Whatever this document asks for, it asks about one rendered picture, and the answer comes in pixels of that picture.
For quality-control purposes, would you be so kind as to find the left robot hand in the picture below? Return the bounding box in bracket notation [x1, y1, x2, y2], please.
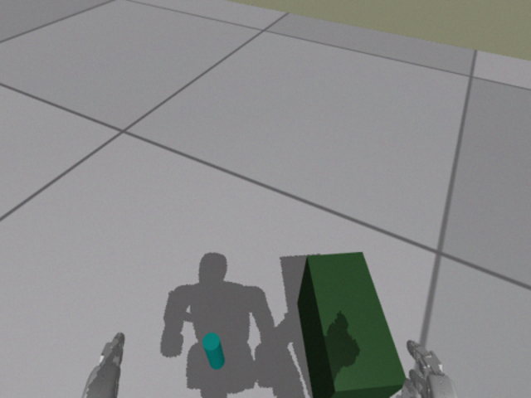
[81, 332, 124, 398]

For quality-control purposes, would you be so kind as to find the right robot hand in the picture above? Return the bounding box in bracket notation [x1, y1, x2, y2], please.
[396, 340, 459, 398]

